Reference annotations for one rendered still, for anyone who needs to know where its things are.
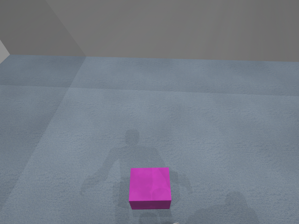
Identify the carton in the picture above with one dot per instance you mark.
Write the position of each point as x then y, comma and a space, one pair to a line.
149, 188

